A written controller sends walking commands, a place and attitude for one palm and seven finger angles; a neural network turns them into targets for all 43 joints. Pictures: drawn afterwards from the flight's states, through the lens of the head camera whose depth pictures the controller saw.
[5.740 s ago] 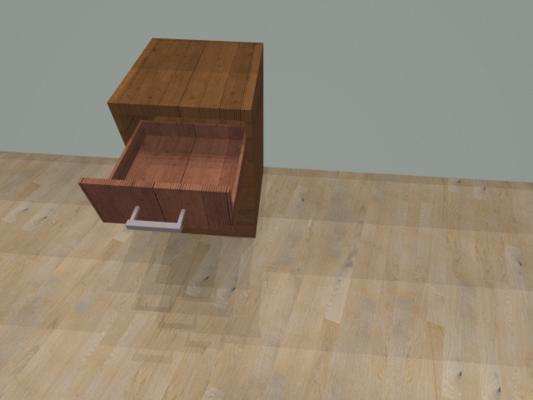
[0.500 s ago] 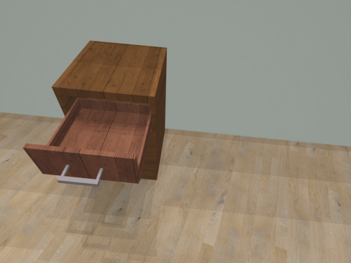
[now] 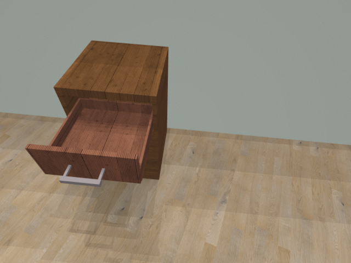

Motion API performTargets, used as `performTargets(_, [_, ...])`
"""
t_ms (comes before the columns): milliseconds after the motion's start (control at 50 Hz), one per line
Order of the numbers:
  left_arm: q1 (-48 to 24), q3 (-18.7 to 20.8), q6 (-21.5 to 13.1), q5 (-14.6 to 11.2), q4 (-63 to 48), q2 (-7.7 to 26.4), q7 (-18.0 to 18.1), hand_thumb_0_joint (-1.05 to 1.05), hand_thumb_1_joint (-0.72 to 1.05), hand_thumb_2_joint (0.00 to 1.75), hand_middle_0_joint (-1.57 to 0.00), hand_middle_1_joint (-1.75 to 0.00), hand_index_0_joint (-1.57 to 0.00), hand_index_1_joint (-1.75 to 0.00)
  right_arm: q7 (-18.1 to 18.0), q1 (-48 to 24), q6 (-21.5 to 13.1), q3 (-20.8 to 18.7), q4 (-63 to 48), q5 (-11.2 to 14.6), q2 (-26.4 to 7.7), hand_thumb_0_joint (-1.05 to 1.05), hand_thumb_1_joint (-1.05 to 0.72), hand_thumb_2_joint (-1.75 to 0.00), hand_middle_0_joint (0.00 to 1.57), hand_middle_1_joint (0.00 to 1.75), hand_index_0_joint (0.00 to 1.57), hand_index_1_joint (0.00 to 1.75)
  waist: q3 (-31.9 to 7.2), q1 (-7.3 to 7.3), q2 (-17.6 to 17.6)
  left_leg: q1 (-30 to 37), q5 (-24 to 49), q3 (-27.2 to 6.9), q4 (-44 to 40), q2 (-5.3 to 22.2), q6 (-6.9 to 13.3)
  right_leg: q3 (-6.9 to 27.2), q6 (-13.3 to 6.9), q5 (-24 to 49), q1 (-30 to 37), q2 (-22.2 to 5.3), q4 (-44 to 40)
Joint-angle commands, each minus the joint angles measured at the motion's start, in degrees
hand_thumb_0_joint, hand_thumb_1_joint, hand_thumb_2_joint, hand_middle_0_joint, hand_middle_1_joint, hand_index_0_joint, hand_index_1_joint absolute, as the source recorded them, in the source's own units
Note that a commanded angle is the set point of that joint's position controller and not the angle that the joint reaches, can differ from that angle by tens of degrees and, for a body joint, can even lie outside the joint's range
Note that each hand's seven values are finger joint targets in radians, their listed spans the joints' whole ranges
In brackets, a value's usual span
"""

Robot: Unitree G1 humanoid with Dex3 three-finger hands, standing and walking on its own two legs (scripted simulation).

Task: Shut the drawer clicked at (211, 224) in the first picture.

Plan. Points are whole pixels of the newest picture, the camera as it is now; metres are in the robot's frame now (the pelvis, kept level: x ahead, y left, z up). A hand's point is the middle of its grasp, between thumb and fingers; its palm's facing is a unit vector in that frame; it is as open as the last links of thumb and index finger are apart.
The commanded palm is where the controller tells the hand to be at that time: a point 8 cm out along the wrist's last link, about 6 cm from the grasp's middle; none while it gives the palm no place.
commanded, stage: look again from close up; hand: left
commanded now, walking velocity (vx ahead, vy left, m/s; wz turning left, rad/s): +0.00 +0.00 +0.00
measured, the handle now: (83, 175) +0.43 +0.36 -0.21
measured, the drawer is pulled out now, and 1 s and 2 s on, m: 0.29 0.29 0.29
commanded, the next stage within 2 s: shuffle to correct the standing spot in 0.10 s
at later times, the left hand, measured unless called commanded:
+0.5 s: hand out of the picture +0.00 +0.20 -0.19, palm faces +0.10 -0.98 -0.16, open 7.4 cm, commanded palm none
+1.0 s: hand out of the picture +0.11 +0.26 -0.16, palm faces +0.13 -0.97 -0.23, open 7.3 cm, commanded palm none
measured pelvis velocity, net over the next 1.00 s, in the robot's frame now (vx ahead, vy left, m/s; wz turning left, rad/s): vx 0.11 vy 0.08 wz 0.04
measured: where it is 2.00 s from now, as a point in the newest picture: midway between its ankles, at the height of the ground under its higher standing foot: outside the picture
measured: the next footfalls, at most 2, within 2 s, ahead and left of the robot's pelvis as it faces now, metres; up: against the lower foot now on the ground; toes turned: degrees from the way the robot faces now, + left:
right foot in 0.78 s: +0.12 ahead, -0.03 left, +0.00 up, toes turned -9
left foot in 1.18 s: +0.22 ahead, +0.26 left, +0.00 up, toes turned +1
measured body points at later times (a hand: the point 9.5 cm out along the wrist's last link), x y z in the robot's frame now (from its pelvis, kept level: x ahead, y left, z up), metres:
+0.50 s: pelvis +0.03 +0.03 -0.01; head +0.02 +0.05 +0.44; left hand +0.00 +0.25 -0.18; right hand +0.02 -0.21 -0.15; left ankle +0.04 +0.12 -0.74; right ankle +0.01 -0.15 -0.73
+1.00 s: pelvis +0.11 +0.08 +0.01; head +0.12 +0.06 +0.45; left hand +0.10 +0.31 -0.14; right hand +0.12 -0.14 -0.16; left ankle +0.12 +0.22 -0.67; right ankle +0.08 -0.02 -0.74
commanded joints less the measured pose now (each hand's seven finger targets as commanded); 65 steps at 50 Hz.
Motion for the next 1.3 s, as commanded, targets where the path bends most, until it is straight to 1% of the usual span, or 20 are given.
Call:
performTargets(0, [4.22,1.09,-1.10,0.00,-1.24,5.68,0.58,0.00,0.90,0.90,-0.20,-0.30,-0.20,-0.30,-0.45,2.36,-1.30,-1.07,-1.69,0.19,-6.66,0.00,-0.90,-0.90,0.20,0.30,0.20,0.30,2.23,-0.08,1.78,-1.24,-1.50,-3.68,-7.52,3.65,1.62,2.46,-3.10,-0.61,-1.10,-1.96,-5.91])
performTargets(200, [3.74,1.15,-1.00,0.06,-1.18,5.72,0.62,0.00,0.90,0.90,-0.20,-0.30,-0.20,-0.30,-0.35,2.39,-1.01,-0.81,-1.44,0.06,-6.25,0.00,-0.90,-0.90,0.20,0.30,0.20,0.30,3.10,0.09,-0.09,-1.67,-2.56,-2.75,-6.83,2.69,1.33,3.02,-3.27,-3.60,-1.14,-2.58,-7.10])
performTargets(360, [1.28,4.33,0.02,0.65,-4.19,11.27,0.86,0.00,0.90,0.90,-0.20,-0.30,-0.20,-0.30,0.49,3.53,0.48,-1.56,-3.57,-0.75,-4.87,0.00,-0.90,-0.90,0.20,0.30,0.20,0.30,7.30,0.04,-8.94,-4.73,-7.96,4.09,9.82,0.84,0.71,13.89,-9.36,-21.75,-8.74,-14.50,-15.29])
performTargets(420, [-0.86,4.23,0.31,0.75,-4.96,9.57,0.44,0.00,0.90,0.90,-0.20,-0.30,-0.20,-0.30,0.62,8.14,-0.45,-1.40,-2.88,-0.43,-4.92,0.00,-0.90,-0.90,0.20,0.30,0.20,0.30,6.75,-1.84,-3.22,3.14,-6.47,3.96,-0.91,1.09,1.34,5.75,-7.28,-15.57,-11.88,-8.80,-5.77])
performTargets(480, [-2.30,2.79,0.60,1.09,-6.21,3.24,0.28,0.00,0.90,0.90,-0.20,-0.30,-0.20,-0.30,-0.08,13.56,-1.22,-2.51,-1.85,-0.66,-10.30,0.00,-0.90,-0.90,0.20,0.30,0.20,0.30,7.66,-3.32,18.29,3.24,-15.03,-19.13,-20.19,13.84,9.60,-5.28,-3.50,-18.78,-19.54,2.30,24.83])
performTargets(540, [-1.86,2.53,-0.56,0.74,-5.57,2.63,-0.64,0.00,0.90,0.90,-0.20,-0.30,-0.20,-0.30,-0.47,8.08,-2.07,-1.09,-3.51,-0.48,-7.03,0.00,-0.90,-0.90,0.20,0.30,0.20,0.30,5.43,-0.44,7.66,4.58,0.09,-13.51,-16.62,12.66,12.96,-1.99,-4.55,-12.80,-20.88,-2.01,31.92])
performTargets(640, [-1.83,1.89,-0.58,0.25,-5.40,1.48,-0.23,0.00,0.90,0.90,-0.20,-0.30,-0.20,-0.30,-0.94,8.35,-2.17,-0.90,-2.91,-0.69,-6.82,0.00,-0.90,-0.90,0.20,0.30,0.20,0.30,0.00,-0.40,5.73,9.06,22.36,-5.64,-11.70,10.24,13.73,-4.51,-3.83,-11.91,-13.15,-0.75,19.47])
performTargets(720, [2.51,2.44,-0.83,0.44,-4.64,2.03,0.44,0.00,0.90,0.90,-0.20,-0.30,-0.20,-0.30,-0.74,7.42,-1.67,-0.95,-2.75,-0.23,-6.49,0.00,-0.90,-0.90,0.20,0.30,0.20,0.30,-1.87,2.54,2.57,1.91,15.98,-3.34,-5.63,8.63,11.02,-4.75,-3.96,-0.10,2.08,-0.39,2.42])
performTargets(740, [5.68,3.08,-1.26,0.57,-3.69,4.17,0.78,0.00,0.90,0.90,-0.20,-0.30,-0.20,-0.30,-0.51,6.76,-1.70,-0.96,-3.02,0.21,-5.80,0.00,-0.90,-0.90,0.20,0.30,0.20,0.30,-3.32,4.29,-1.62,-4.68,8.70,-1.56,-1.56,6.56,8.37,-1.16,-4.91,4.44,11.63,-3.95,-3.10])
performTargets(760, [8.42,3.85,-1.82,0.99,-3.02,8.57,1.31,0.00,0.90,0.90,-0.20,-0.30,-0.20,-0.30,-0.35,7.65,-1.70,-0.81,-3.56,0.65,-3.20,0.00,-0.90,-0.90,0.20,0.30,0.20,0.30,-4.17,4.72,-13.78,-16.39,-9.47,3.63,10.11,0.41,4.13,16.63,-9.64,5.46,21.26,-18.41,-8.27])
performTargets(780, [9.88,4.38,-1.79,0.39,-2.83,11.50,1.32,0.00,0.90,0.90,-0.20,-0.30,-0.20,-0.30,-0.50,6.98,-1.19,-1.39,-4.59,-0.51,-4.80,0.00,-0.90,-0.90,0.20,0.30,0.20,0.30,-2.16,4.25,-14.12,-20.34,-19.82,4.00,21.68,-2.31,1.41,25.27,-14.97,13.49,18.66,-27.10,-12.34])
performTargets(800, [8.26,4.47,-1.74,0.04,-3.12,10.56,1.63,0.00,0.90,0.90,-0.20,-0.30,-0.20,-0.30,-0.40,5.86,-0.61,-1.86,-4.33,-1.00,-5.59,0.00,-0.90,-0.90,0.20,0.30,0.20,0.30,1.73,3.21,-6.01,-20.03,-17.82,1.27,27.91,0.27,1.06,21.26,-16.99,15.25,12.77,-26.85,-13.02])
performTargets(880, [1.38,3.79,-2.35,0.25,-4.62,6.48,1.94,0.00,0.90,0.90,-0.20,-0.30,-0.20,-0.30,1.10,5.07,1.30,-1.90,-3.16,-1.14,-3.06,0.00,-0.90,-0.90,0.20,0.30,0.20,0.30,6.98,0.16,-7.11,-18.41,-7.23,1.69,33.18,3.22,-0.14,5.63,-12.81,21.07,2.52,-17.96,-12.95])
performTargets(980, [1.58,4.73,-2.38,0.58,-4.48,9.31,1.18,0.00,0.90,0.90,-0.20,-0.30,-0.20,-0.30,1.97,0.91,1.77,-1.94,-5.47,-0.60,-1.99,0.00,-0.90,-0.90,0.20,0.30,0.20,0.30,4.85,0.32,-6.93,-14.90,-1.93,5.52,24.28,3.77,-1.70,-1.14,-10.76,20.38,0.76,-15.16,-12.10])
performTargets(1100, [-0.75,5.91,-0.85,1.31,-4.75,12.56,0.78,0.00,0.90,0.90,-0.20,-0.30,-0.20,-0.30,2.17,0.35,0.27,-2.29,-7.25,-0.06,-4.03,0.00,-0.90,-0.90,0.20,0.30,0.20,0.30,2.77,0.10,-9.64,0.91,0.28,10.24,4.49,1.41,-1.28,-2.25,-7.80,13.04,-4.75,-14.01,-3.81])
performTargets(1140, [0.48,4.98,-0.01,1.02,-4.81,9.90,0.47,0.00,0.90,0.90,-0.20,-0.30,-0.20,-0.30,1.58,6.76,-0.65,-3.11,-5.53,-0.32,-8.39,0.00,-0.90,-0.90,0.20,0.30,0.20,0.30,-2.04,-2.03,1.67,13.79,9.96,8.15,-1.71,4.14,-0.11,-4.88,-5.18,3.66,-9.40,-8.09,9.77])
performTargets(1160, [2.36,4.27,0.38,0.37,-5.03,5.77,0.42,0.00,0.90,0.90,-0.20,-0.30,-0.20,-0.30,1.07,10.21,-1.31,-4.25,-5.48,-0.73,-13.90,0.00,-0.90,-0.90,0.20,0.30,0.20,0.30,-5.43,-2.71,16.28,17.13,23.76,-8.77,-6.68,17.31,4.59,-8.47,-2.14,-18.29,-16.68,-0.55,22.91])
performTargets(1200, [4.38,3.05,1.15,0.26,-4.59,2.68,0.80,0.00,0.90,0.90,-0.20,-0.30,-0.20,-0.30,-0.09,5.44,-0.97,-3.80,-6.59,-0.63,-14.02,0.00,-0.90,-0.90,0.20,0.30,0.20,0.30,-3.45,-0.59,8.82,3.76,11.83,-10.66,-14.65,21.72,9.37,-0.06,-3.29,-21.67,-12.00,-1.36,33.64])
performTargets(1240, [5.63,2.66,0.93,0.67,-1.17,3.80,0.58,0.00,0.90,0.90,-0.20,-0.30,-0.20,-0.30,-0.85,-1.84,-2.15,-2.39,-6.23,-0.65,-9.95,0.00,-0.90,-0.90,0.20,0.30,0.20,0.30,-2.92,1.36,13.59,2.85,9.31,-7.23,-15.61,18.20,7.01,2.18,-2.93,-14.81,-12.00,-1.73,33.61])
performTargets(1280, [5.06,2.65,1.16,0.56,-0.61,4.51,-0.11,0.00,0.90,0.90,-0.20,-0.30,-0.20,-0.30,-1.19,-2.26,-2.24,-1.69,-5.61,-0.49,-7.64,0.00,-0.90,-0.90,0.20,0.30,0.20,0.30,-2.72,0.87,9.50,2.86,18.26,-2.84,-14.30,16.97,7.42,2.04,-1.94,-10.08,-10.81,-1.58,31.18])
